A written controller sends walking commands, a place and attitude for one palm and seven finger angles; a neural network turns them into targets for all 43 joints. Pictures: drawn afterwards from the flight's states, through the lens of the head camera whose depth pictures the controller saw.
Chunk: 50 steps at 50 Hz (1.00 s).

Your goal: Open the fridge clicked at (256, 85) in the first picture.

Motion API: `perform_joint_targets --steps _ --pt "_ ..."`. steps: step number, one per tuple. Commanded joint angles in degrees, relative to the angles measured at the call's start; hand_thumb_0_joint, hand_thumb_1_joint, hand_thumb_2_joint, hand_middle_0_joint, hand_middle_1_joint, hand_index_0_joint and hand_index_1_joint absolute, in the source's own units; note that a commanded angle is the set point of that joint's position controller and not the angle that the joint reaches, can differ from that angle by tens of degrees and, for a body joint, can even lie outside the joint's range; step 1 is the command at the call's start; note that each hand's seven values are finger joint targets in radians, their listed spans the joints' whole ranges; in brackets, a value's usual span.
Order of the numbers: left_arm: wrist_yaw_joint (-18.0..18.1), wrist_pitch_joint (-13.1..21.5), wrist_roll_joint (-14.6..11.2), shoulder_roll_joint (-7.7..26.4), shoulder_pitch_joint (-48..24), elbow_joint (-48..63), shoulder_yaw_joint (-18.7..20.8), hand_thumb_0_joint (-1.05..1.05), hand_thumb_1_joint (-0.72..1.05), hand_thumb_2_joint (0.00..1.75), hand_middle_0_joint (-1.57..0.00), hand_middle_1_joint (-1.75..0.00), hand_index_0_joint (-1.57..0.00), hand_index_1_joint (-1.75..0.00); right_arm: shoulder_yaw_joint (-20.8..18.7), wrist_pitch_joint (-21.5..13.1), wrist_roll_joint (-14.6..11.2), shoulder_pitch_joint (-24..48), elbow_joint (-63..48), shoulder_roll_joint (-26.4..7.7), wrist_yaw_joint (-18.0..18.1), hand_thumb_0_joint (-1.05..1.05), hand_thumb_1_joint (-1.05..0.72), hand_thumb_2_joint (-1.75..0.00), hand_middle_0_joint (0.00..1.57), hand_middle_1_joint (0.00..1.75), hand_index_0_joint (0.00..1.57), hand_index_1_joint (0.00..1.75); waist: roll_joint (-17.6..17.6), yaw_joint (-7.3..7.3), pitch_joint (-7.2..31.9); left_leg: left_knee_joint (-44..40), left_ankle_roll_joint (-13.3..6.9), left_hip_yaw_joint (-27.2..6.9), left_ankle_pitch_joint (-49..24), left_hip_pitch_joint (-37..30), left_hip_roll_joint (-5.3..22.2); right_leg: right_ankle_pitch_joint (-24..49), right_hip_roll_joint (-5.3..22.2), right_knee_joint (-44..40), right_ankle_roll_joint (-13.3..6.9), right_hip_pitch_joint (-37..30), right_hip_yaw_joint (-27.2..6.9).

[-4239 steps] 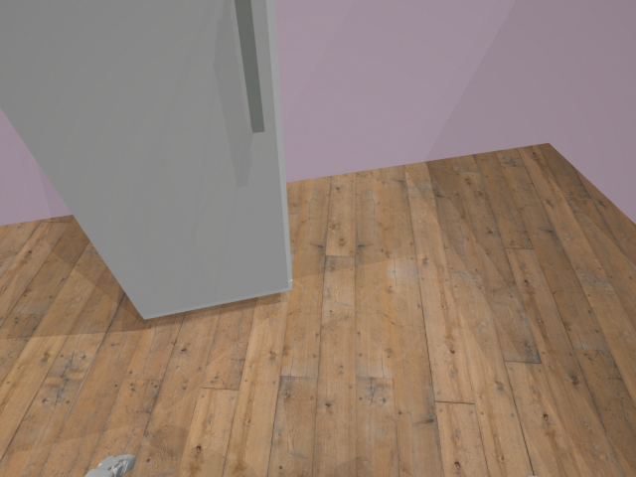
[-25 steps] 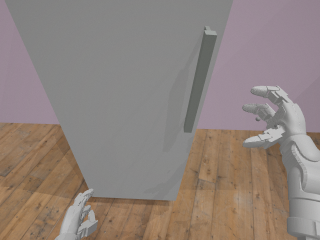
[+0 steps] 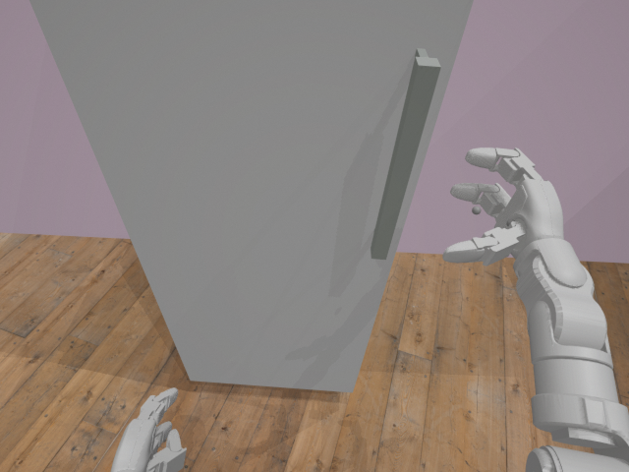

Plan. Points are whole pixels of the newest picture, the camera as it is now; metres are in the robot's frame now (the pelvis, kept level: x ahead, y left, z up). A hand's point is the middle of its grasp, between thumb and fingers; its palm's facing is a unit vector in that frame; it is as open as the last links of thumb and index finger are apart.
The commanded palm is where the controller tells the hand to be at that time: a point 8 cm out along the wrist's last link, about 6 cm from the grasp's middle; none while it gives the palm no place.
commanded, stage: move the hooked fingers beside the handle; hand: right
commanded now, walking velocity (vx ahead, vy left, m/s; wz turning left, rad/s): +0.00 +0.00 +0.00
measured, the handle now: (396, 169) +0.48 -0.09 +0.17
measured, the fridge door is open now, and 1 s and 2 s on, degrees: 2 2 2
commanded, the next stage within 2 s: none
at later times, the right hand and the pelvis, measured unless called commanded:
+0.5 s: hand (447, 196) +0.41 -0.14 +0.18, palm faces +0.03 +1.00 +0.02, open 14.0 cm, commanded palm +0.38 -0.20 +0.17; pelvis +0.01 +0.00 +0.00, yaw +2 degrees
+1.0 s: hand (448, 196) +0.40 -0.14 +0.19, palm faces +0.01 +1.00 +0.02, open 14.0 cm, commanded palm +0.38 -0.20 +0.17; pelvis +0.00 +0.00 +0.00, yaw +0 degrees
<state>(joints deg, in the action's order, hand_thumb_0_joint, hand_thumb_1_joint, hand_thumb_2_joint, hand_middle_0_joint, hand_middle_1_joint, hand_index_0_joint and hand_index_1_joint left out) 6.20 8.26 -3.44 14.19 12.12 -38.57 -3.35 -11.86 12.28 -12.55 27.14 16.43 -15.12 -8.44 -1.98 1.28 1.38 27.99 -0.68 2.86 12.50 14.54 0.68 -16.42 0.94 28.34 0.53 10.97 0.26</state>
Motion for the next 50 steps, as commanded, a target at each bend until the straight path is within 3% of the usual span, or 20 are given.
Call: perform_joint_targets --steps 1,3,4,6,9,10,11,12,15,16,21,25,34,36,39,42,43,47,48,50 --pt "0.13 1.82 -0.03 6.22 -5.34 7.77 2.28 0.0 0.9 0.9 -0.2 -0.3 -0.2 -0.3 -2.54 -2.61 0.7 24.53 -5.91 -9.49 2.16 0.0 0.5 -0.3 0.3 1.2 0.3 1.2 2.54 -0.06 12.43 -3.69 -0.63 -0.54 -8.38 -6.36 0.08 9.27 -0.69 -4.58 -1.53 0.5 0.35" --pt "0.04 1.26 0.03 6.23 -5.11 8.17 2.31 0.0 0.9 0.9 -0.2 -0.3 -0.2 -0.3 -2.01 -2.31 1.04 26.5 -5.15 -8.6 2.94 0.0 0.5 -0.3 0.3 1.2 0.3 1.2 3.99 -0.27 12.8 -3.48 -0.52 -0.56 -8.92 -6.46 0.12 9.51 -0.7 -4.69 -1.67 0.81 0.4" --pt "-0.02 1.18 0.13 6.08 -5.18 8.41 2.45 0.0 0.9 0.9 -0.2 -0.3 -0.2 -0.3 -1.85 -2.52 1.16 28.08 -5.61 -8.19 3.26 0.0 0.5 -0.3 0.3 1.2 0.3 1.2 2.76 -0.25 13.44 -3.29 -0.53 -0.76 -9.83 -6.48 0.17 10.1 -0.78 -4.41 -1.71 0.38 0.72" --pt "-0.19 0.86 0.39 6.21 -4.61 8.33 2.62 0.0 0.9 0.9 -0.2 -0.3 -0.2 -0.3 -3.74 -3.65 1.26 28.53 -5.18 -10.05 4.21 0.0 0.5 -0.3 0.3 1.2 0.3 1.2 5.41 0.23 15.45 -3.11 -0.52 -0.96 -11.59 -8.25 0.08 11.8 -0.53 -4.16 -1.83 0.3 0.72" --pt "-0.19 0.7 0.55 5.78 -4.37 8.54 2.74 0.0 0.9 0.9 -0.2 -0.3 -0.2 -0.3 -4.93 -6.06 1.76 31.21 -6.49 -11.28 4.95 0.0 0.5 -0.3 0.3 1.2 0.3 1.2 4.49 0.32 18.2 -2.55 -0.54 -1.62 -14.04 -10.02 0.14 13.01 -0.68 -3.85 -1.95 -0.35 1.51" --pt "-0.29 0.79 0.59 5.59 -4.09 8.59 2.61 0.0 0.9 0.9 -0.2 -0.3 -0.2 -0.3 -3.06 -6.82 1.91 33.22 -7.16 -9.48 4.95 0.0 0.5 -0.3 0.3 1.2 0.3 1.2 3.18 -0.26 17.94 -2.5 -0.56 -1.54 -14.25 -9.58 0.12 13.03 -0.71 -4.0 -1.88 -0.64 1.51" --pt "-0.37 0.78 0.55 5.69 -3.74 8.23 2.77 0.0 0.9 0.9 -0.2 -0.3 -0.2 -0.3 -3.51 -7.51 2.21 32.81 -6.16 -10.28 5.22 0.0 0.5 -0.3 0.3 1.2 0.3 1.2 3.71 -0.27 17.51 -2.59 -0.58 -1.51 -14.04 -9.56 0.05 13.14 -0.35 -3.84 -1.89 -0.46 1.5" --pt "-0.42 0.82 0.44 5.54 -3.67 8.07 2.74 0.0 0.9 0.9 -0.2 -0.3 -0.2 -0.3 -1.31 -7.89 2.49 33.67 -5.77 -8.03 5.05 0.0 0.5 -0.3 0.3 1.2 0.3 1.2 1.05 -0.89 16.38 -2.76 -0.64 -1.61 -13.69 -8.3 0.04 12.63 -0.47 -3.96 -1.86 -0.81 1.69" --pt "-0.37 0.65 0.37 5.8 -2.52 7.11 2.78 0.0 0.9 0.9 -0.2 -0.3 -0.2 -0.3 0.02 -7.29 2.65 34.12 -0.61 -6.51 4.64 0.0 0.5 -0.3 0.3 1.2 0.3 1.2 1.33 -1.74 14.37 -3.22 -0.64 -1.36 -12.89 -6.64 -0.11 11.38 -0.58 -3.99 -1.83 -0.08 1.5" --pt "-0.38 0.43 0.35 6.24 -1.89 6.89 3.01 0.0 0.9 0.9 -0.2 -0.3 -0.2 -0.3 -1.16 -6.99 2.55 32.95 1.28 -7.66 4.56 0.0 0.5 -0.3 0.3 1.2 0.3 1.2 4.21 -1.45 14.26 -3.45 -0.66 -1.08 -12.14 -7.32 -0.22 11.04 -0.42 -4.14 -1.88 0.76 1.28" --pt "-0.76 0.06 0.51 6.33 -2.16 8.13 3.33 0.0 0.9 0.9 -0.2 -0.3 -0.2 -0.3 -4.73 -7.32 1.96 29.65 -0.92 -10.36 4.23 0.0 0.5 -0.3 0.3 1.2 0.3 1.2 4.18 0.64 18.3 -2.64 -0.76 -1.47 -15.93 -11.19 0.05 13.82 -0.68 -4.09 -1.99 0.9 1.98" --pt "-1.25 0.66 0.55 5.74 -2.26 8.93 3.61 0.0 0.9 0.9 -0.2 -0.3 -0.2 -0.3 -3.58 -9.83 2.27 30.29 -7.13 -8.95 4.54 0.0 0.5 -0.3 0.3 1.2 0.3 1.2 1.79 0.64 19.61 -1.76 -0.93 -1.55 -19.33 -11.69 -0.12 16.74 -0.6 -3.84 -1.95 -0.98 2.33" --pt "-0.58 -0.11 0.12 6.17 -3.52 8.52 3.11 0.0 0.9 0.9 -0.2 -0.3 -0.2 -0.3 -1.34 -6.34 2.05 28.46 -3.8 -7.44 3.34 0.0 0.5 -0.3 0.3 1.2 0.3 1.2 3.2 -0.89 12.19 -4.28 -0.49 -1.44 -11.64 -7.51 -0.17 9.64 -0.68 -5.03 -2.26 0.87 2.06" --pt "-0.45 0.11 0.12 6.03 -3.77 8.78 3.19 0.0 0.9 0.9 -0.2 -0.3 -0.2 -0.3 0.47 -6.13 1.87 30.46 -4.47 -5.4 3.2 0.0 0.5 -0.3 0.3 1.2 0.3 1.2 2.03 -1.45 12.38 -4.45 -0.54 -1.44 -11.04 -6.44 -0.19 9.63 -0.6 -4.63 -2.3 -0.34 1.98" --pt "-0.12 0.17 0.32 5.99 -3.85 8.55 3.02 0.0 0.9 0.9 -0.2 -0.3 -0.2 -0.3 -1.36 -6.83 1.37 32.98 -5.36 -7.61 3.54 0.0 0.5 -0.3 0.3 1.2 0.3 1.2 3.3 -1.26 14.91 -4.23 -0.58 -1.43 -10.26 -7.16 -0.2 9.2 -0.74 -4.52 -2.19 -0.66 1.36" --pt "-0.19 0.78 0.48 5.62 -4.19 8.74 3.01 0.0 0.9 0.9 -0.2 -0.3 -0.2 -0.3 0.07 -8.72 1.53 34.52 -7.46 -6.32 3.98 0.0 0.5 -0.3 0.3 1.2 0.3 1.2 1.82 -1.25 17.52 -3.44 -0.67 -1.57 -11.99 -8.0 -0.08 10.99 -0.66 -4.1 -2.11 -2.01 1.26" --pt "-0.22 0.8 0.52 5.55 -4.04 8.33 2.89 0.0 0.9 0.9 -0.2 -0.3 -0.2 -0.3 -1.0 -9.1 1.74 34.39 -6.86 -7.42 4.3 0.0 0.5 -0.3 0.3 1.2 0.3 1.2 1.31 -0.89 17.51 -3.26 -0.88 -1.43 -12.42 -8.12 -0.17 11.49 -0.69 -4.1 -1.91 -2.02 1.06" --pt "-0.41 0.42 0.5 5.52 -3.88 7.76 2.7 0.0 0.9 0.9 -0.2 -0.3 -0.2 -0.3 1.08 -7.72 2.39 32.41 -1.24 -4.65 4.63 0.0 0.5 -0.3 0.3 1.2 0.3 1.2 1.54 -1.13 14.49 -3.45 -0.78 -0.99 -11.32 -6.47 -0.14 10.5 -0.56 -4.59 -1.67 -0.6 0.99" --pt "-0.35 0.1 0.56 5.89 -3.37 7.34 2.61 0.0 0.9 0.9 -0.2 -0.3 -0.2 -0.3 -0.54 -6.87 2.41 31.84 1.19 -6.33 4.93 0.0 0.5 -0.3 0.3 1.2 0.3 1.2 4.31 -1.08 13.25 -3.73 -0.7 -0.84 -10.5 -6.21 -0.24 9.62 -0.53 -4.79 -1.72 0.52 0.68" --pt "-0.3 -0.66 0.57 6.18 -3.44 7.6 2.55 0.0 0.9 0.9 -0.2 -0.3 -0.2 -0.3 -2.02 -5.52 2.49 31.1 3.53 -7.74 4.99 0.0 0.5 -0.3 0.3 1.2 0.3 1.2 5.19 -0.63 12.46 -4.09 -0.65 -0.96 -8.67 -6.33 -0.06 7.89 -0.64 -5.26 -1.7 2.18 0.82"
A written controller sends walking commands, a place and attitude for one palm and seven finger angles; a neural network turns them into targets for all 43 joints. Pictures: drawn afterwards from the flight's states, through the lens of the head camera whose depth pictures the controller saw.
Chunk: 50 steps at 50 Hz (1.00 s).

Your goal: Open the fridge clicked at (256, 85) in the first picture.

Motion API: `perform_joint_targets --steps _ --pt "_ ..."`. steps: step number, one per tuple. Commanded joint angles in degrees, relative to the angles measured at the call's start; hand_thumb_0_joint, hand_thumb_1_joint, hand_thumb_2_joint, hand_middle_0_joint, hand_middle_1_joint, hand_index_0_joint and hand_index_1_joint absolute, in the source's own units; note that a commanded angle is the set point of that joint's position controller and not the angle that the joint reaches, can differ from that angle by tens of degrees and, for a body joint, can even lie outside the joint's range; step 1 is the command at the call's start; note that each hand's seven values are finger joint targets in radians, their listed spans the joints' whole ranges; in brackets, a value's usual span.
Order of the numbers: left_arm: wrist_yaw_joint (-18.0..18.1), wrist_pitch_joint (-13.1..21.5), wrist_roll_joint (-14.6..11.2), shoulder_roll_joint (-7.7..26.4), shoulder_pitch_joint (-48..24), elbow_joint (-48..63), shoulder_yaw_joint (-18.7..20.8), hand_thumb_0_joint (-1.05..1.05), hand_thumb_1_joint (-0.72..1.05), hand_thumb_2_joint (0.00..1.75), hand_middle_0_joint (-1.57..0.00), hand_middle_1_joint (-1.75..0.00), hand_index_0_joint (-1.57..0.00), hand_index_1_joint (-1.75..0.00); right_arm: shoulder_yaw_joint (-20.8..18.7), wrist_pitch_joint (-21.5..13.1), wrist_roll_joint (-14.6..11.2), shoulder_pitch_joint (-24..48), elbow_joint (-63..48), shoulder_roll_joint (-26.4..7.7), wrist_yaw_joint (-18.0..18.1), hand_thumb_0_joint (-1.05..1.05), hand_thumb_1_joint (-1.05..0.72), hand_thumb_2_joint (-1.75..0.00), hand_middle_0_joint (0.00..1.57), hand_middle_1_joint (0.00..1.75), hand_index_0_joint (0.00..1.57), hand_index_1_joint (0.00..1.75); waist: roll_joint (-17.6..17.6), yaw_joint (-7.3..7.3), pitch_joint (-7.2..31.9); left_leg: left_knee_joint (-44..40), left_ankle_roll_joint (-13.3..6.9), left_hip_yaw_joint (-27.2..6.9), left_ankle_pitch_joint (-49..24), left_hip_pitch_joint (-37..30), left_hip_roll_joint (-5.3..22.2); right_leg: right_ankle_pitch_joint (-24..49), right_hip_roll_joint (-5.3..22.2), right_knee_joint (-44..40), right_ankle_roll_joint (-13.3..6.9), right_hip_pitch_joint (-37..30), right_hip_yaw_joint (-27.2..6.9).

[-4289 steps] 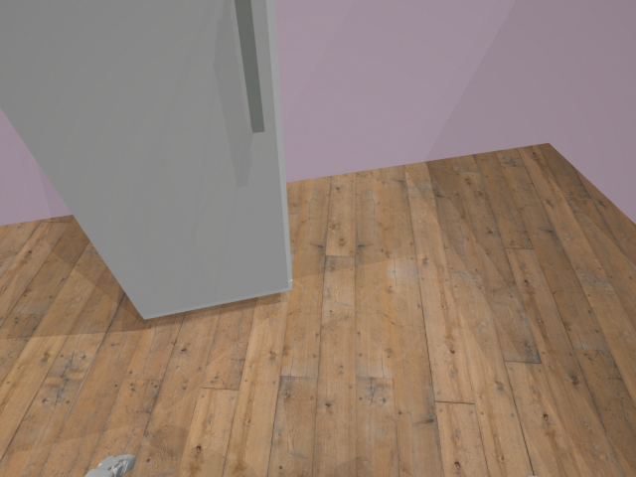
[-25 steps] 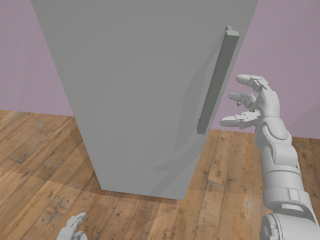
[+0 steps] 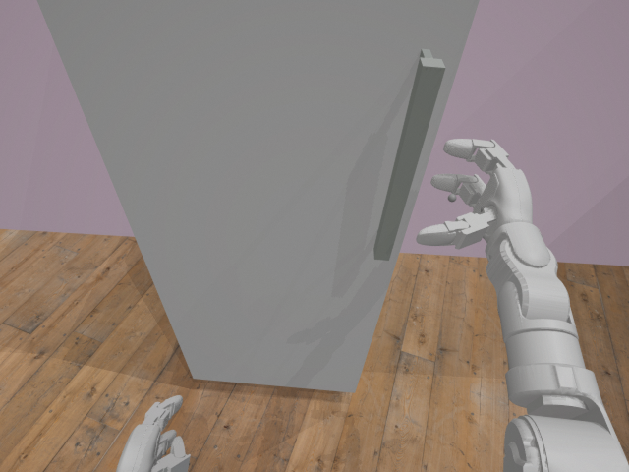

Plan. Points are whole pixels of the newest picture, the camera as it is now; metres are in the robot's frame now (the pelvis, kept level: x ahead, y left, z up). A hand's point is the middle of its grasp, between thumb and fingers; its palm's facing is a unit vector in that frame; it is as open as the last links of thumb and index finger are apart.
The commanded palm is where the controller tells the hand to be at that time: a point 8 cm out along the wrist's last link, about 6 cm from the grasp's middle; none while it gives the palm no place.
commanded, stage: move the hooked fingers beside the handle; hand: right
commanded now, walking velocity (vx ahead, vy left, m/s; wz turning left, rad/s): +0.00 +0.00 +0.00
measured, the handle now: (400, 170) +0.48 -0.09 +0.17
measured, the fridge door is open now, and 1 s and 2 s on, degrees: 2 2 2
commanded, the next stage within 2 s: none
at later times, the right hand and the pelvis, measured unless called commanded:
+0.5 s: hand (456, 212) +0.40 -0.15 +0.16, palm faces +0.05 +1.00 +0.02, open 14.0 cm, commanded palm +0.37 -0.20 +0.17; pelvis +0.00 +0.00 +0.00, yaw +1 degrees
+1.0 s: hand (448, 185) +0.41 -0.14 +0.20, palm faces +0.03 +1.00 +0.01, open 14.0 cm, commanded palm +0.38 -0.20 +0.17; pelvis +0.01 +0.00 +0.00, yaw +1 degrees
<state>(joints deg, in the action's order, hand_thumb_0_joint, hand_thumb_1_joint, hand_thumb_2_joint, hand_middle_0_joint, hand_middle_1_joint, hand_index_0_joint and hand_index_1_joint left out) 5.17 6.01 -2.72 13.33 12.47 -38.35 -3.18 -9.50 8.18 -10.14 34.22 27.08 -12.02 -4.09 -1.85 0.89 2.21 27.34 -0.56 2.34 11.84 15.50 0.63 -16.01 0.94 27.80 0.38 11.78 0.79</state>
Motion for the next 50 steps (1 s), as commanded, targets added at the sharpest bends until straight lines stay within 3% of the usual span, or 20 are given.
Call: perform_joint_targets --steps 1,8,9,12,15,18,21,25,27,28,30,31,34,36,38,41,43,46,47,50 --pt "0.71 1.17 -0.09 7.2 -4.0 7.68 2.41 0.0 0.9 0.9 -0.2 -0.3 -0.2 -0.3 -5.52 -1.11 -0.04 22.38 -5.71 -11.76 0.73 0.0 0.5 -0.3 0.3 1.2 0.3 1.2 5.96 0.38 11.19 -3.83 -0.71 -0.62 -7.53 -7.73 0.06 7.37 -0.56 -4.73 -1.75 1.75 0.47" --pt "-0.08 2.55 0.19 6.04 -3.39 9.34 3.06 0.0 0.9 0.9 -0.2 -0.3 -0.2 -0.3 -3.81 -7.69 0.22 27.1 -20.17 -10.48 0.72 0.0 0.5 -0.3 0.3 1.2 0.3 1.2 0.2 0.39 21.48 -0.91 -1.4 -1.03 -18.53 -12.45 -0.17 17.57 -0.22 -3.0 -1.44 -4.14 1.13" --pt "-0.14 2.84 0.13 5.99 -3.44 9.23 3.06 0.0 0.9 0.9 -0.2 -0.3 -0.2 -0.3 -2.79 -7.98 0.0 25.96 -20.18 -9.04 0.37 0.0 0.5 -0.3 0.3 1.2 0.3 1.2 0.11 0.34 20.98 -0.78 -1.37 -0.93 -19.16 -12.2 -0.26 18.04 -0.18 -2.88 -1.41 -4.4 1.2" --pt "0.01 2.57 -0.14 6.81 -3.17 8.21 3.2 0.0 0.9 0.9 -0.2 -0.3 -0.2 -0.3 -4.75 -6.03 -0.54 21.24 -15.54 -10.75 -0.46 0.0 0.5 -0.3 0.3 1.2 0.3 1.2 4.1 0.34 16.28 -2.07 -1.02 -0.62 -16.18 -11.31 -0.38 14.2 -0.07 -3.93 -1.63 -1.53 1.23" --pt "0.05 2.09 -0.44 6.76 -3.82 8.19 2.89 0.0 0.9 0.9 -0.2 -0.3 -0.2 -0.3 -1.85 -1.97 -0.38 19.14 -12.18 -7.06 -1.1 0.0 0.5 -0.3 0.3 1.2 0.3 1.2 1.94 0.17 10.85 -3.26 -1.01 -0.33 -11.3 -7.95 -0.27 10.02 -0.42 -4.91 -1.58 0.22 1.14" --pt "0.24 1.36 -0.38 7.13 -3.97 8.32 2.76 0.0 0.9 0.9 -0.2 -0.3 -0.2 -0.3 -3.69 0.14 -0.44 19.52 -11.86 -9.26 -0.4 0.0 0.5 -0.3 0.3 1.2 0.3 1.2 3.91 0.18 10.07 -3.85 -0.87 -0.28 -9.36 -7.45 -0.18 8.81 -0.5 -4.86 -1.76 1.02 0.91" --pt "0.55 1.34 -0.04 6.98 -4.37 8.96 2.98 0.0 0.9 0.9 -0.2 -0.3 -0.2 -0.3 -5.95 -1.63 -0.56 22.63 -16.41 -12.22 0.66 0.0 0.5 -0.3 0.3 1.2 0.3 1.2 4.77 0.57 13.68 -3.77 -0.81 -0.93 -9.23 -9.22 -0.17 9.52 -0.38 -4.4 -1.99 -0.16 0.98" --pt "0.75 2.65 0.25 6.01 -4.37 8.88 2.9 0.0 0.9 0.9 -0.2 -0.3 -0.2 -0.3 -4.53 -6.93 0.09 28.97 -23.72 -12.3 1.45 0.0 0.5 -0.3 0.3 1.2 0.3 1.2 -0.87 -0.11 19.62 -2.32 -1.19 -1.4 -14.31 -11.27 -0.24 13.73 -0.56 -3.5 -1.77 -4.09 1.03" --pt "0.7 3.04 0.19 6.0 -4.19 8.29 2.81 0.0 0.9 0.9 -0.2 -0.3 -0.2 -0.3 -2.18 -7.64 0.24 28.0 -22.01 -9.97 1.14 0.0 0.5 -0.3 0.3 1.2 0.3 1.2 -0.31 -0.65 19.27 -1.96 -1.23 -0.93 -14.87 -10.83 -0.4 14.52 -0.26 -3.53 -1.53 -4.48 0.63" --pt "0.61 3.2 0.09 5.9 -4.22 7.99 2.81 0.0 0.9 0.9 -0.2 -0.3 -0.2 -0.3 -0.68 -7.1 0.17 27.13 -20.36 -7.89 0.64 0.0 0.5 -0.3 0.3 1.2 0.3 1.2 -1.37 -0.89 18.2 -2.13 -1.19 -0.81 -15.01 -9.91 -0.39 14.32 -0.32 -3.52 -1.44 -4.65 0.84" --pt "0.67 2.62 -0.21 6.41 -3.95 7.05 2.51 0.0 0.9 0.9 -0.2 -0.3 -0.2 -0.3 0.04 -3.89 -0.16 22.97 -12.11 -6.38 -0.4 0.0 0.5 -0.3 0.3 1.2 0.3 1.2 0.89 -1.01 13.02 -3.1 -1.01 -0.35 -12.21 -7.79 -0.41 10.91 -0.46 -4.31 -1.36 -1.8 0.7" --pt "0.7 2.09 -0.32 7.06 -3.34 6.69 2.69 0.0 0.9 0.9 -0.2 -0.3 -0.2 -0.3 -1.37 -1.98 -0.34 20.48 -7.59 -7.38 -0.61 0.0 0.5 -0.3 0.3 1.2 0.3 1.2 5.0 -0.85 11.09 -3.82 -0.88 0.01 -10.59 -7.66 -0.45 9.39 -0.35 -4.68 -1.51 -0.18 0.47" --pt "0.64 0.74 -0.43 7.25 -3.89 7.54 2.4 0.0 0.9 0.9 -0.2 -0.3 -0.2 -0.3 -1.18 2.39 -0.27 19.58 -5.04 -6.64 -0.89 0.0 0.5 -0.3 0.3 1.2 0.3 1.2 4.35 -0.39 8.42 -4.33 -0.77 -0.04 -8.17 -5.87 -0.03 7.43 -0.64 -5.11 -1.6 1.73 0.62" --pt "0.5 0.27 -0.2 7.36 -4.0 8.26 2.53 0.0 0.9 0.9 -0.2 -0.3 -0.2 -0.3 -3.5 2.24 -0.44 20.47 -6.61 -8.95 -0.03 0.0 0.5 -0.3 0.3 1.2 0.3 1.2 6.14 0.28 10.3 -4.09 -0.76 -0.22 -8.59 -7.03 0.01 8.49 -0.54 -4.68 -1.69 1.63 0.57" --pt "0.48 0.47 0.08 6.75 -4.22 9.21 2.59 0.0 0.9 0.9 -0.2 -0.3 -0.2 -0.3 -4.21 -0.51 -0.31 26.7 -12.64 -10.16 1.16 0.0 0.5 -0.3 0.3 1.2 0.3 1.2 5.05 -0.09 14.36 -3.16 -0.86 -0.71 -10.77 -8.49 0.09 10.54 -0.66 -4.05 -1.81 0.13 0.58" --pt "0.36 1.9 0.59 5.81 -3.98 9.65 2.95 0.0 0.9 0.9 -0.2 -0.3 -0.2 -0.3 -3.38 -7.22 0.44 33.42 -23.57 -10.97 2.9 0.0 0.5 -0.3 0.3 1.2 0.3 1.2 1.72 -0.33 22.13 -1.36 -0.99 -1.27 -15.84 -11.54 -0.11 15.58 -0.32 -2.82 -1.74 -4.31 0.69" --pt "0.14 2.75 0.89 5.39 -3.49 9.12 3.02 0.0 0.9 0.9 -0.2 -0.3 -0.2 -0.3 -3.48 -10.15 1.16 31.86 -25.86 -10.99 3.42 0.0 0.5 -0.3 0.3 1.2 0.3 1.2 -1.39 0.21 25.71 -0.22 -1.33 -1.28 -19.67 -13.37 -0.31 19.44 -0.41 -2.28 -1.37 -6.59 0.74" --pt "0.09 2.3 0.49 6.11 -3.04 7.54 3.05 0.0 0.9 0.9 -0.2 -0.3 -0.2 -0.3 -2.91 -7.82 1.28 24.01 -15.99 -9.7 2.2 0.0 0.5 -0.3 0.3 1.2 0.3 1.2 3.67 0.16 19.65 -1.34 -1.08 -0.62 -18.6 -12.71 -0.43 17.08 -0.08 -3.27 -1.48 -3.19 1.08" --pt "0.17 1.95 0.17 6.2 -3.49 7.34 2.8 0.0 0.9 0.9 -0.2 -0.3 -0.2 -0.3 -1.49 -5.37 0.85 21.21 -11.2 -7.23 1.29 0.0 0.5 -0.3 0.3 1.2 0.3 1.2 4.33 -0.09 15.05 -2.09 -0.82 -0.43 -16.88 -10.81 -0.32 14.22 -0.18 -3.96 -1.66 -1.2 1.38" --pt "0.56 -0.07 -0.34 7.39 -3.15 6.83 2.22 0.0 0.9 0.9 -0.2 -0.3 -0.2 -0.3 -2.91 1.89 0.72 17.52 -1.16 -8.96 -0.38 0.0 0.5 -0.3 0.3 1.2 0.3 1.2 5.73 -0.1 5.21 -4.89 -0.62 -0.33 -8.56 -6.59 -0.06 6.55 -0.5 -5.76 -1.77 3.89 1.15"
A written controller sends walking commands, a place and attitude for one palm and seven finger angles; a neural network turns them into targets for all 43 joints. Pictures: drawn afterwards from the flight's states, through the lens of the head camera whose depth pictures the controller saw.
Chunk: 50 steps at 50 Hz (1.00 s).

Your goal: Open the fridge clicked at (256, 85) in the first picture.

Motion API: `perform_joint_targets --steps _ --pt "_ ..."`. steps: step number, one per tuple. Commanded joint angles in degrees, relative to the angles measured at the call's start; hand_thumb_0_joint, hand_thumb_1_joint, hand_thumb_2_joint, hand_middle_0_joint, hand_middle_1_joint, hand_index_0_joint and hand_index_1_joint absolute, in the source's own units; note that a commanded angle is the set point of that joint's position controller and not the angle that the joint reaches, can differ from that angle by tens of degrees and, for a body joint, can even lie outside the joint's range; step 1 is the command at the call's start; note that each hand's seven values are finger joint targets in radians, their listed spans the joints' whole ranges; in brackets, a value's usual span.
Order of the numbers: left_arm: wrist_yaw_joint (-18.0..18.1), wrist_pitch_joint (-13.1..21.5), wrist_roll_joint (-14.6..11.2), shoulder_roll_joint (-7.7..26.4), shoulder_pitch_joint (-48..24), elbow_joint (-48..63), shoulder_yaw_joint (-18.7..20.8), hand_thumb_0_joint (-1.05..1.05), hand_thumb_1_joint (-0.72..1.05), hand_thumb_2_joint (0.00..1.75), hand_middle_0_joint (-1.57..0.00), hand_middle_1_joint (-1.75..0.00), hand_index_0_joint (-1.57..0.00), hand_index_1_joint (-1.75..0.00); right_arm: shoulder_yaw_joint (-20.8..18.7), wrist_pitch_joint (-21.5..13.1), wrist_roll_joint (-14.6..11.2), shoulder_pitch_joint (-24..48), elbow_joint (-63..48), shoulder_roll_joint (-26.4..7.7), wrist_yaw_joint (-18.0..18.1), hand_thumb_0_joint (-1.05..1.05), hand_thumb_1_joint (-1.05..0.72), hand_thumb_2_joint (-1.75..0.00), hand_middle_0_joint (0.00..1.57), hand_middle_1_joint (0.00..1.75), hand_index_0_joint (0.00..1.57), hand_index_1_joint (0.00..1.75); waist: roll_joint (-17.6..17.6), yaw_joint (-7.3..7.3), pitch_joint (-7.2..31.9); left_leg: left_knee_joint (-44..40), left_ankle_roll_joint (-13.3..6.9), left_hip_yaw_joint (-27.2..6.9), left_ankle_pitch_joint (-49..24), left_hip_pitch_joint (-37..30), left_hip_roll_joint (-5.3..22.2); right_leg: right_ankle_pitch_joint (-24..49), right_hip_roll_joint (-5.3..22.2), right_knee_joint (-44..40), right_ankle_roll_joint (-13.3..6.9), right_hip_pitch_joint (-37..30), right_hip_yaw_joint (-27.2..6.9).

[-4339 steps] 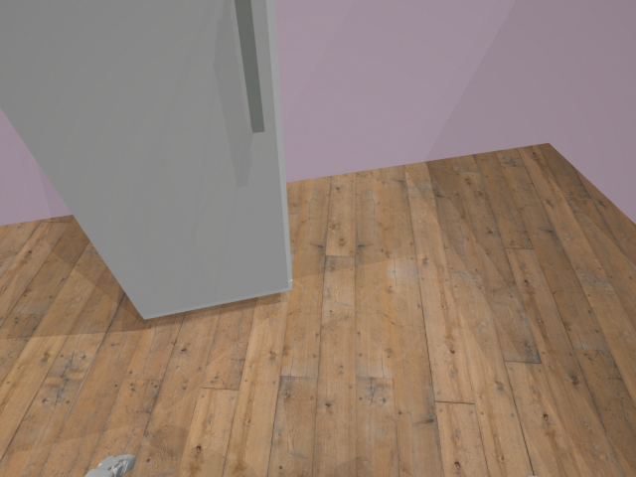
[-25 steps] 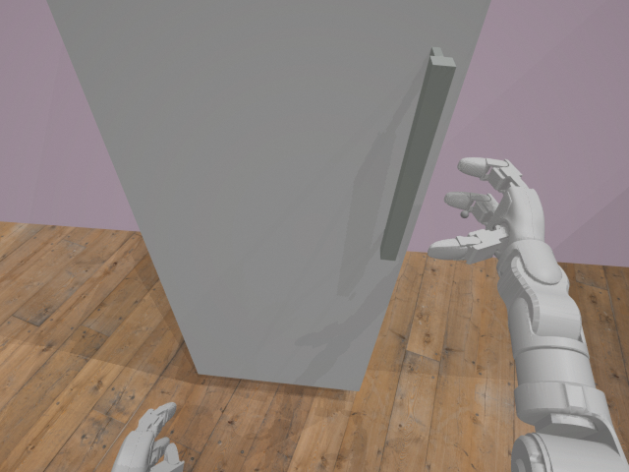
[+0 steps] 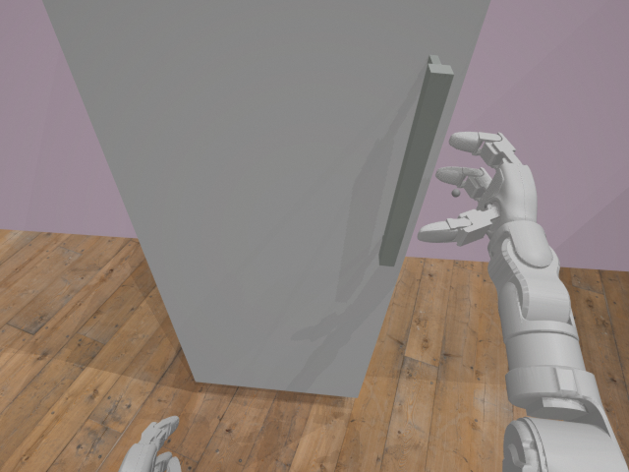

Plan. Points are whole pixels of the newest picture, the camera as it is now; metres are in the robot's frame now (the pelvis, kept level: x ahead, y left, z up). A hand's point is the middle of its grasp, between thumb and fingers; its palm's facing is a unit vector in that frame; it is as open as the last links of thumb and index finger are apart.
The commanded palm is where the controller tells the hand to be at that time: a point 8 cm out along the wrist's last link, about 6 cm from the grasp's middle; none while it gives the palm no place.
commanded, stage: move the hooked fingers beside the handle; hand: right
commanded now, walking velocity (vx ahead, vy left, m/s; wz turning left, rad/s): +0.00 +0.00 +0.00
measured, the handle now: (406, 176) +0.47 -0.10 +0.16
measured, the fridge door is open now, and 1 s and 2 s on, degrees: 2 2 2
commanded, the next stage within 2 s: feel for the door with the fingertips in 1.82 s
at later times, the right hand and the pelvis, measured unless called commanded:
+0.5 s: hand (456, 217) +0.41 -0.16 +0.15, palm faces +0.04 +1.00 +0.04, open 14.0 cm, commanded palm +0.38 -0.21 +0.17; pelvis +0.00 +0.00 +0.00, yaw +0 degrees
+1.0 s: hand (471, 202) +0.39 -0.16 +0.19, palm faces +0.05 +1.00 +0.01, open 14.0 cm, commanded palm +0.37 -0.21 +0.17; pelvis +0.00 +0.00 +0.00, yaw +0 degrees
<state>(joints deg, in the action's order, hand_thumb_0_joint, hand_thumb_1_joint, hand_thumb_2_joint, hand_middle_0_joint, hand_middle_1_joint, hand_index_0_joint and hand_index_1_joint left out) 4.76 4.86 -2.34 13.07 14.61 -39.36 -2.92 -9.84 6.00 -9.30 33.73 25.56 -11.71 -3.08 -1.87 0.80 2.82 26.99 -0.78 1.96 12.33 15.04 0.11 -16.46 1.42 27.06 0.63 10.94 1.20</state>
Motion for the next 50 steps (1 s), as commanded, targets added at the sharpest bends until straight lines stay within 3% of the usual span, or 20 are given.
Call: perform_joint_targets --steps 1,4,6,7,9,12,17,20,22,25,27,30,32,34,36,37,40,43,46,50 --pt "0.97 0.57 -0.78 8.0 -5.62 8.46 2.12 0.0 0.9 0.9 -0.2 -0.3 -0.2 -0.3 -3.83 5.37 -0.23 16.68 0.99 -10.1 -1.56 0.0 0.5 -0.3 0.3 1.2 0.3 1.2 6.15 0.86 5.0 -4.98 -0.44 -0.02 -7.91 -6.52 0.55 6.88 -1.05 -5.07 -2.1 4.63 0.82" --pt "0.97 0.52 -0.51 7.43 -5.94 10.34 2.29 0.0 0.9 0.9 -0.2 -0.3 -0.2 -0.3 -3.82 4.2 -0.93 24.01 -7.37 -10.52 -1.17 0.0 0.5 -0.3 0.3 1.2 0.3 1.2 4.78 0.25 11.44 -3.83 -0.56 -0.56 -10.56 -8.08 0.68 9.91 -1.3 -3.77 -2.32 2.53 0.84" --pt "1.0 1.6 -0.23 6.89 -5.96 11.08 2.74 0.0 0.9 0.9 -0.2 -0.3 -0.2 -0.3 -4.57 -0.56 -1.7 28.9 -15.31 -11.56 -0.33 0.0 0.5 -0.3 0.3 1.2 0.3 1.2 5.47 -0.02 16.86 -2.79 -0.51 -0.95 -13.89 -10.54 0.49 12.86 -0.96 -2.78 -2.54 -0.3 0.84" --pt "1.03 2.3 -0.02 6.78 -5.67 11.21 3.05 0.0 0.9 0.9 -0.2 -0.3 -0.2 -0.3 -5.86 -3.61 -1.61 31.95 -20.62 -13.81 0.06 0.0 0.5 -0.3 0.3 1.2 0.3 1.2 3.45 0.15 21.61 -1.85 -0.64 -1.42 -16.73 -12.96 0.45 15.03 -1.11 -2.39 -2.51 -1.91 0.68" --pt "0.97 3.45 0.25 6.05 -5.34 10.58 2.99 0.0 0.9 0.9 -0.2 -0.3 -0.2 -0.3 -5.51 -8.02 -1.16 33.37 -25.08 -14.19 0.57 0.0 0.5 -0.3 0.3 1.2 0.3 1.2 -0.44 0.03 25.46 -0.63 -0.83 -1.56 -20.61 -14.36 0.23 18.28 -1.23 -1.58 -2.34 -4.94 0.89" --pt "0.87 3.89 -0.02 6.29 -4.88 8.76 2.78 0.0 0.9 0.9 -0.2 -0.3 -0.2 -0.3 -3.3 -8.11 -0.45 28.41 -18.6 -12.24 -0.29 0.0 0.5 -0.3 0.3 1.2 0.3 1.2 -0.04 -0.74 20.69 -1.11 -0.66 -1.1 -19.98 -12.59 0.19 16.97 -0.89 -1.96 -2.21 -3.19 1.04" --pt "1.04 1.5 -1.1 7.97 -4.97 8.01 2.17 0.0 0.9 0.9 -0.2 -0.3 -0.2 -0.3 -1.2 4.06 -0.94 17.54 0.65 -8.32 -3.67 0.0 0.5 -0.3 0.3 1.2 0.3 1.2 3.18 -0.56 5.57 -4.3 -0.46 0.15 -10.86 -5.75 0.56 8.44 -1.08 -4.39 -2.11 3.75 0.82" --pt "1.03 1.01 -0.85 8.17 -5.16 9.38 2.29 0.0 0.9 0.9 -0.2 -0.3 -0.2 -0.3 -2.52 5.7 -2.03 22.7 -2.49 -9.26 -3.42 0.0 0.5 -0.3 0.3 1.2 0.3 1.2 5.81 -0.76 8.14 -4.15 -0.48 0.24 -9.06 -5.1 0.51 8.4 -1.15 -3.77 -2.24 3.39 0.12" --pt "0.92 1.56 -0.45 7.62 -5.53 10.89 2.8 0.0 0.9 0.9 -0.2 -0.3 -0.2 -0.3 -6.14 1.8 -2.58 25.12 -10.67 -12.65 -2.05 0.0 0.5 -0.3 0.3 1.2 0.3 1.2 6.05 0.59 15.61 -2.64 -0.64 -0.4 -13.35 -9.29 0.54 12.63 -1.13 -2.75 -2.4 1.01 0.3" --pt "0.7 3.29 0.06 6.25 -5.25 11.1 2.86 0.0 0.9 0.9 -0.2 -0.3 -0.2 -0.3 -4.67 -6.3 -1.5 34.62 -23.31 -13.07 0.08 0.0 0.5 -0.3 0.3 1.2 0.3 1.2 0.78 -0.18 23.62 -0.47 -0.93 -1.0 -18.99 -12.09 0.18 17.91 -1.13 -1.45 -2.15 -4.07 0.26" --pt "0.49 4.19 0.32 5.93 -4.85 10.15 2.98 0.0 0.9 0.9 -0.2 -0.3 -0.2 -0.3 -2.79 -9.4 -0.29 34.11 -25.0 -12.05 1.05 0.0 0.5 -0.3 0.3 1.2 0.3 1.2 -2.22 -0.6 24.73 0.16 -0.92 -1.01 -20.48 -11.57 0.01 20.19 -0.73 -0.92 -1.86 -6.15 0.19" --pt "0.48 3.75 0.05 6.41 -4.66 8.11 2.74 0.0 0.9 0.9 -0.2 -0.3 -0.2 -0.3 -3.17 -6.46 0.27 25.78 -14.52 -11.3 0.2 0.0 0.5 -0.3 0.3 1.2 0.3 1.2 -0.52 -0.11 19.1 -0.61 -1.1 -0.3 -19.3 -10.61 -0.06 18.03 -0.72 -1.92 -1.51 -3.02 0.45" --pt "0.59 2.49 -0.46 7.23 -4.68 7.82 2.59 0.0 0.9 0.9 -0.2 -0.3 -0.2 -0.3 -3.19 -1.08 -0.09 19.08 -5.32 -10.18 -1.33 0.0 0.5 -0.3 0.3 1.2 0.3 1.2 4.25 0.12 12.06 -2.03 -0.84 0.39 -16.53 -9.21 0.16 14.31 -0.57 -3.5 -1.72 1.11 0.5" --pt "0.72 1.1 -0.88 7.79 -5.07 8.29 2.12 0.0 0.9 0.9 -0.2 -0.3 -0.2 -0.3 -2.84 4.39 -0.76 15.41 -0.11 -9.04 -2.75 0.0 0.5 -0.3 0.3 1.2 0.3 1.2 5.08 0.5 6.5 -3.44 -0.66 0.6 -12.77 -7.05 0.39 10.43 -0.71 -4.65 -1.75 4.02 0.61" --pt "0.77 0.18 -0.93 8.07 -5.55 9.36 2.07 0.0 0.9 0.9 -0.2 -0.3 -0.2 -0.3 -3.98 6.44 -1.28 16.17 -1.14 -9.95 -2.98 0.0 0.5 -0.3 0.3 1.2 0.3 1.2 6.04 0.85 6.66 -3.88 -0.73 0.64 -11.51 -7.22 0.51 10.29 -0.77 -4.63 -1.9 3.93 0.46" --pt "0.63 0.34 -0.77 7.71 -6.08 10.45 2.2 0.0 0.9 0.9 -0.2 -0.3 -0.2 -0.3 -3.78 5.95 -1.72 17.64 -5.36 -9.24 -2.86 0.0 0.5 -0.3 0.3 1.2 0.3 1.2 5.15 1.06 9.39 -3.37 -0.75 0.33 -12.86 -8.0 0.59 11.64 -0.94 -4.17 -2.05 2.9 0.66" --pt "0.47 1.59 -0.22 6.73 -6.32 12.12 2.63 0.0 0.9 0.9 -0.2 -0.3 -0.2 -0.3 -4.95 -0.11 -2.18 25.25 -19.14 -10.91 -1.28 0.0 0.5 -0.3 0.3 1.2 0.3 1.2 3.67 0.98 18.22 -1.62 -1.02 -0.42 -17.42 -11.11 0.34 16.45 -0.97 -2.61 -2.04 -1.38 0.59" --pt "0.66 3.33 0.18 5.9 -5.98 11.14 2.75 0.0 0.9 0.9 -0.2 -0.3 -0.2 -0.3 -2.77 -6.78 -1.03 31.6 -26.98 -11.04 0.31 0.0 0.5 -0.3 0.3 1.2 0.3 1.2 -0.43 -0.52 21.79 -0.68 -1.0 -0.82 -18.8 -11.09 -0.02 18.47 -0.66 -1.6 -1.91 -5.38 0.27" --pt "1.04 3.59 0.11 6.65 -5.29 8.96 2.78 0.0 0.9 0.9 -0.2 -0.3 -0.2 -0.3 -3.37 -6.67 -0.26 28.41 -20.62 -12.55 0.26 0.0 0.5 -0.3 0.3 1.2 0.3 1.2 0.64 -0.79 19.23 -1.46 -0.91 -0.56 -16.82 -10.3 -0.09 16.39 -0.59 -1.98 -1.93 -4.14 0.22" --pt "1.63 1.99 -0.58 7.25 -5.48 7.33 1.93 0.0 0.9 0.9 -0.2 -0.3 -0.2 -0.3 -1.99 2.01 -0.39 21.14 -3.5 -9.84 -2.22 0.0 0.5 -0.3 0.3 1.2 0.3 1.2 1.68 -0.74 8.17 -3.78 -0.84 0.29 -9.98 -6.14 0.28 9.05 -1.02 -4.24 -1.71 2.05 -0.04"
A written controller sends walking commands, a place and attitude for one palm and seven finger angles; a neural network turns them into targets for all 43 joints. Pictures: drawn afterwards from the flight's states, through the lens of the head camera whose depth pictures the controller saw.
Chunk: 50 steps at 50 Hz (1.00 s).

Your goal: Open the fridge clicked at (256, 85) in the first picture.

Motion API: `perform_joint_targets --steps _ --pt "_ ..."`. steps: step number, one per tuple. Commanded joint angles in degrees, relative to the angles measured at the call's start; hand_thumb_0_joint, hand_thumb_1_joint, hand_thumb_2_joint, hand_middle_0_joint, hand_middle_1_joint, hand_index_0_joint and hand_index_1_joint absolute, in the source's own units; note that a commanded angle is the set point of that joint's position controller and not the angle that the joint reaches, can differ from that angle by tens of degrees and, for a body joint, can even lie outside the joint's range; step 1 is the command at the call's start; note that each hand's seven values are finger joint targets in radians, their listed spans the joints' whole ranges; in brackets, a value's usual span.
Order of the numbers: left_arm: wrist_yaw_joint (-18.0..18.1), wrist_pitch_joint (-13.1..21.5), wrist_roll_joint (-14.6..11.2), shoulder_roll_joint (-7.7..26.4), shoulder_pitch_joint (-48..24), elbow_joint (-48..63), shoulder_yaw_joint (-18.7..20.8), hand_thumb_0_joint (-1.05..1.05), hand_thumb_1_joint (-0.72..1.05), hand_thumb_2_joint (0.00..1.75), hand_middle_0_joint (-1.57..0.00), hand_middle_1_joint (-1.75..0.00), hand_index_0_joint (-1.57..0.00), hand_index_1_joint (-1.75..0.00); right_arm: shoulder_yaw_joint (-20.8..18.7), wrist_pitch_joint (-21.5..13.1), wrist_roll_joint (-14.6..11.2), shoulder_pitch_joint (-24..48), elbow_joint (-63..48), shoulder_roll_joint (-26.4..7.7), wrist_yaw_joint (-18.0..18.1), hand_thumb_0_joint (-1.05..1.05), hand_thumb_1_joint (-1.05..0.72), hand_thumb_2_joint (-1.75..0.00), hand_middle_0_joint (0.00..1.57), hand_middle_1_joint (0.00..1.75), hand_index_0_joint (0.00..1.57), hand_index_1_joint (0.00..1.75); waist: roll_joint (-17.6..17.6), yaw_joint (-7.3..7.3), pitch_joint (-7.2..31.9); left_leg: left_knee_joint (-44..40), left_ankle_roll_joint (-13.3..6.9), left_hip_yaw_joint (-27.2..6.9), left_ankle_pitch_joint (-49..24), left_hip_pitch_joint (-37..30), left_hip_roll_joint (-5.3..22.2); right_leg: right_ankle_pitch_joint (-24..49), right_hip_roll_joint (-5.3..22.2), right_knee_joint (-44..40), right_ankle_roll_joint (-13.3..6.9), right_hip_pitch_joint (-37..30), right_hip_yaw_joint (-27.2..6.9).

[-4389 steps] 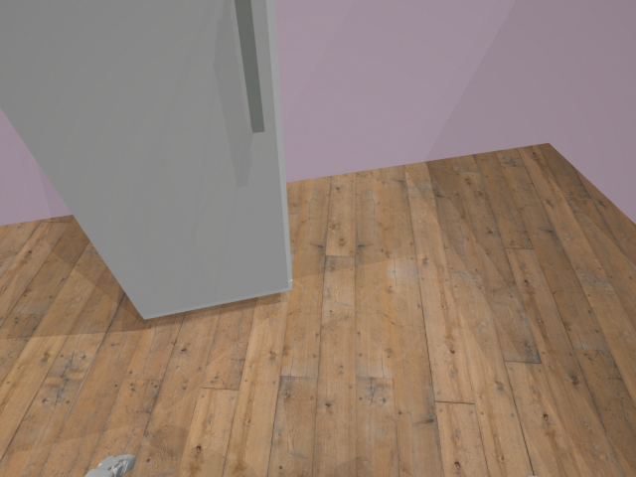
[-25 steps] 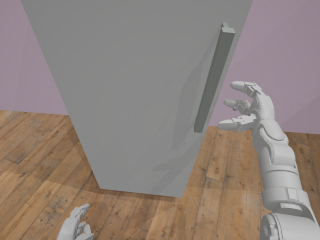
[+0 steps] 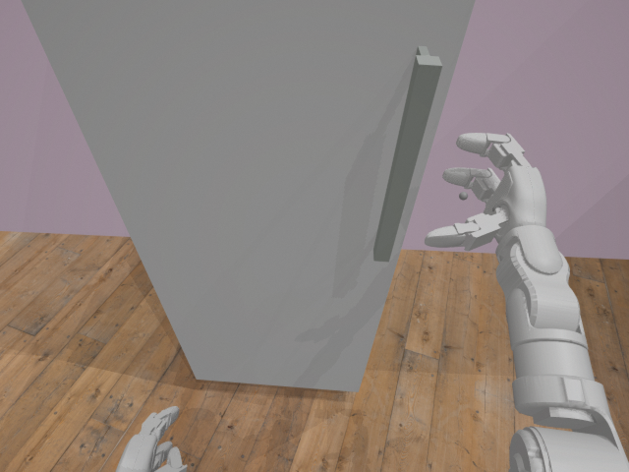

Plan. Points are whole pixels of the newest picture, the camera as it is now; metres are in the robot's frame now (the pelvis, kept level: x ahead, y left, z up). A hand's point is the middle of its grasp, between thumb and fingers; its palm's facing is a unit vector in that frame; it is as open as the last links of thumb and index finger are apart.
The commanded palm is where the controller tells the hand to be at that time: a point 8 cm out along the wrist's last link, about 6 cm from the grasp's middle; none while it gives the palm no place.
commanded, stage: move the hooked fingers beside the handle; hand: right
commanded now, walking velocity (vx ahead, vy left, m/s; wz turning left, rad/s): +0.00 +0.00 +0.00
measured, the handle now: (398, 170) +0.47 -0.09 +0.16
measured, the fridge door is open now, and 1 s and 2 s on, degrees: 2 2 2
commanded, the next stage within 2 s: feel for the door with the fingertips in 0.82 s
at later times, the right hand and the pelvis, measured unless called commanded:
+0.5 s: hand (449, 204) +0.41 -0.15 +0.16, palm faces +0.02 +1.00 +0.02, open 14.0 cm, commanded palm +0.37 -0.20 +0.17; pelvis +0.00 +0.00 +0.00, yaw +0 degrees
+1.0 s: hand (453, 201) +0.39 -0.15 +0.18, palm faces +0.02 +1.00 +0.02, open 14.0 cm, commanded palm +0.37 -0.19 +0.17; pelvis +0.00 +0.00 +0.00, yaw +0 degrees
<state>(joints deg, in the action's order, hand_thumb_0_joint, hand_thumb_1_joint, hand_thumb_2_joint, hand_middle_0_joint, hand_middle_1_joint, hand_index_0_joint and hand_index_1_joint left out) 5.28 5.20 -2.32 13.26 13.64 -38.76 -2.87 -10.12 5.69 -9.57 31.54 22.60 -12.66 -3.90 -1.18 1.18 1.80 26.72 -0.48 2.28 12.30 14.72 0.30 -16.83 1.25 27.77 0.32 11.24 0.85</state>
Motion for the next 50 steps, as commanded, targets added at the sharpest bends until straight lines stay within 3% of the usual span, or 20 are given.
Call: perform_joint_targets --steps 1,4,7,11,13,14,18,21,23,27,28,30,31,34,38,40,44,46,47,50 --pt "1.03 1.02 -0.65 7.62 -4.23 6.89 1.95 0.0 0.9 0.9 -0.2 -0.3 -0.2 -0.3 -2.44 4.32 -0.36 20.99 2.82 -9.02 -1.81 0.0 0.5 -0.3 0.3 1.2 0.3 1.2 2.98 -0.74 7.81 -4.11 -1.1 0.05 -9.18 -5.77 0.17 8.96 -0.78 -5.18 -1.48 2.62 0.34" --pt "0.73 0.66 -0.74 7.44 -4.97 9.01 1.98 0.0 0.9 0.9 -0.2 -0.3 -0.2 -0.3 -2.12 5.42 -1.56 23.55 -1.51 -7.92 -2.54 0.0 0.5 -0.3 0.3 1.2 0.3 1.2 2.51 -0.24 11.42 -3.1 -1.27 0.06 -11.12 -6.57 0.37 11.13 -0.98 -4.57 -1.55 1.92 0.47" --pt "0.41 1.72 -0.37 6.87 -5.01 10.36 2.47 0.0 0.9 0.9 -0.2 -0.3 -0.2 -0.3 -3.42 -0.2 -2.31 29.57 -11.17 -9.65 -1.32 0.0 0.5 -0.3 0.3 1.2 0.3 1.2 3.02 -0.46 18.38 -1.9 -1.14 -0.69 -14.89 -9.25 0.21 14.56 -0.81 -3.27 -1.74 -1.02 0.53" --pt "0.25 3.02 0.23 6.54 -3.88 9.36 2.68 0.0 0.9 0.9 -0.2 -0.3 -0.2 -0.3 -5.15 -6.87 -0.86 33.16 -17.3 -13.39 0.86 0.0 0.5 -0.3 0.3 1.2 0.3 1.2 1.53 -0.44 22.89 -0.49 -1.18 -1.18 -18.46 -11.68 -0.08 18.0 -0.5 -2.44 -1.63 -3.48 0.45" --pt "0.23 3.09 0.11 6.2 -4.12 8.63 2.53 0.0 0.9 0.9 -0.2 -0.3 -0.2 -0.3 -3.49 -6.44 0.01 31.44 -14.08 -11.44 0.77 0.0 0.5 -0.3 0.3 1.2 0.3 1.2 -0.37 -0.66 20.62 -0.73 -1.23 -1.0 -18.07 -10.86 -0.08 17.0 -0.65 -2.88 -1.59 -2.82 0.69" --pt "0.33 2.89 -0.04 6.38 -4.11 7.95 2.51 0.0 0.9 0.9 -0.2 -0.3 -0.2 -0.3 -4.01 -5.22 0.3 29.61 -10.61 -11.94 0.54 0.0 0.5 -0.3 0.3 1.2 0.3 1.2 -0.76 -0.66 18.13 -1.23 -1.29 -0.86 -16.6 -9.66 -0.11 15.56 -0.62 -3.23 -1.48 -1.84 0.7" --pt "0.37 1.45 -0.77 7.03 -4.37 8.01 2.14 0.0 0.9 0.9 -0.2 -0.3 -0.2 -0.3 -0.63 1.52 -0.09 24.04 -1.3 -7.2 -1.56 0.0 0.5 -0.3 0.3 1.2 0.3 1.2 0.31 -0.86 10.62 -2.97 -1.23 -0.18 -12.07 -6.63 0.13 11.25 -0.75 -4.69 -1.54 1.53 0.7" --pt "0.4 1.17 -0.76 7.41 -4.3 8.85 2.35 0.0 0.9 0.9 -0.2 -0.3 -0.2 -0.3 -1.53 2.84 -1.5 24.56 -2.35 -7.15 -1.94 0.0 0.5 -0.3 0.3 1.2 0.3 1.2 3.43 -0.71 12.04 -3.12 -1.2 0.11 -11.5 -7.02 0.04 11.55 -0.6 -4.42 -1.64 1.05 0.48" --pt "0.07 1.89 -0.47 6.95 -4.54 9.95 2.7 0.0 0.9 0.9 -0.2 -0.3 -0.2 -0.3 -2.54 0.54 -2.06 27.54 -10.2 -7.81 -1.26 0.0 0.5 -0.3 0.3 1.2 0.3 1.2 2.57 -0.14 17.86 -1.81 -1.32 -0.25 -15.42 -9.28 0.03 15.07 -0.78 -3.56 -1.65 -1.21 0.52" --pt "-0.13 2.85 0.18 6.42 -4.37 9.75 2.83 0.0 0.9 0.9 -0.2 -0.3 -0.2 -0.3 -4.62 -4.93 -1.13 29.71 -17.14 -11.07 1.15 0.0 0.5 -0.3 0.3 1.2 0.3 1.2 1.92 0.45 22.1 -0.59 -1.23 -0.86 -18.7 -12.0 -0.14 18.22 -0.64 -2.97 -1.6 -3.0 0.57" --pt "-0.06 2.87 0.22 6.29 -4.29 9.26 2.83 0.0 0.9 0.9 -0.2 -0.3 -0.2 -0.3 -5.52 -5.29 -0.57 28.79 -16.42 -12.04 1.71 0.0 0.5 -0.3 0.3 1.2 0.3 1.2 3.16 0.39 21.78 -0.55 -1.14 -0.8 -19.18 -12.25 -0.19 18.27 -0.59 -2.9 -1.69 -2.81 0.75" --pt "0.05 2.57 0.03 6.06 -4.73 8.57 2.5 0.0 0.9 0.9 -0.2 -0.3 -0.2 -0.3 -3.41 -4.37 0.26 28.13 -13.1 -10.19 1.69 0.0 0.5 -0.3 0.3 1.2 0.3 1.2 1.5 -0.27 17.45 -1.41 -1.03 -0.78 -16.84 -10.16 -0.09 15.51 -0.7 -3.52 -1.65 -1.57 1.06" --pt "0.16 2.1 -0.08 6.55 -4.58 8.17 2.49 0.0 0.9 0.9 -0.2 -0.3 -0.2 -0.3 -4.22 -3.34 0.78 27.13 -10.31 -11.86 1.75 0.0 0.5 -0.3 0.3 1.2 0.3 1.2 2.39 -0.46 15.16 -2.19 -0.93 -0.79 -14.37 -9.4 0.03 13.5 -0.53 -3.82 -1.77 -0.46 0.99" --pt "0.65 1.1 -0.32 6.74 -4.91 7.92 2.02 0.0 0.9 0.9 -0.2 -0.3 -0.2 -0.3 -2.66 0.84 0.73 25.9 -3.88 -9.86 0.39 0.0 0.5 -0.3 0.3 1.2 0.3 1.2 1.42 -0.75 10.58 -3.49 -0.97 -0.74 -10.84 -7.2 0.2 9.95 -0.88 -4.9 -1.79 1.56 0.9" --pt "0.79 0.88 -0.44 7.0 -5.06 9.42 2.3 0.0 0.9 0.9 -0.2 -0.3 -0.2 -0.3 -3.85 1.77 -1.14 25.95 -5.84 -10.1 -1.31 0.0 0.5 -0.3 0.3 1.2 0.3 1.2 2.72 -0.11 15.21 -2.87 -1.11 -0.78 -14.04 -9.55 0.28 12.79 -0.96 -4.08 -1.97 0.3 1.1" --pt "0.54 1.5 -0.33 6.63 -4.95 10.01 2.49 0.0 0.9 0.9 -0.2 -0.3 -0.2 -0.3 -3.22 -0.43 -1.72 27.95 -10.94 -9.28 -1.55 0.0 0.5 -0.3 0.3 1.2 0.3 1.2 1.24 -0.14 19.49 -1.78 -1.32 -0.82 -18.01 -11.26 0.18 16.28 -1.01 -3.44 -1.82 -1.9 1.13" --pt "0.01 2.59 -0.21 6.37 -4.6 9.71 2.8 0.0 0.9 0.9 -0.2 -0.3 -0.2 -0.3 -2.87 -4.29 -1.56 27.27 -15.83 -9.32 -1.04 0.0 0.5 -0.3 0.3 1.2 0.3 1.2 0.41 -0.26 21.06 -0.83 -1.3 -0.84 -21.33 -11.77 -0.06 19.41 -0.8 -2.6 -1.7 -3.76 1.02" --pt "0.01 2.34 -0.4 6.77 -4.6 9.22 2.78 0.0 0.9 0.9 -0.2 -0.3 -0.2 -0.3 -2.72 -3.44 -1.23 24.98 -12.86 -9.42 -0.93 0.0 0.5 -0.3 0.3 1.2 0.3 1.2 2.92 -0.28 17.97 -1.35 -1.13 -0.37 -18.69 -10.76 -0.1 17.14 -0.59 -3.04 -1.71 -2.1 0.87" --pt "-0.02 2.25 -0.5 6.53 -5.19 9.18 2.58 0.0 0.9 0.9 -0.2 -0.3 -0.2 -0.3 -0.97 -2.5 -1.23 25.44 -11.97 -7.36 -0.98 0.0 0.5 -0.3 0.3 1.2 0.3 1.2 2.62 -0.88 15.81 -1.91 -0.91 -0.39 -16.88 -9.41 -0.02 15.03 -0.57 -3.57 -1.77 -1.44 0.91" --pt "0.39 1.46 -0.66 6.75 -5.88 8.66 2.25 0.0 0.9 0.9 -0.2 -0.3 -0.2 -0.3 0.33 1.16 -0.63 27.15 -8.68 -6.41 -0.39 0.0 0.5 -0.3 0.3 1.2 0.3 1.2 1.89 -1.45 11.51 -3.3 -0.82 -0.34 -10.98 -6.41 0.1 10.3 -0.92 -4.37 -1.83 0.13 0.42"
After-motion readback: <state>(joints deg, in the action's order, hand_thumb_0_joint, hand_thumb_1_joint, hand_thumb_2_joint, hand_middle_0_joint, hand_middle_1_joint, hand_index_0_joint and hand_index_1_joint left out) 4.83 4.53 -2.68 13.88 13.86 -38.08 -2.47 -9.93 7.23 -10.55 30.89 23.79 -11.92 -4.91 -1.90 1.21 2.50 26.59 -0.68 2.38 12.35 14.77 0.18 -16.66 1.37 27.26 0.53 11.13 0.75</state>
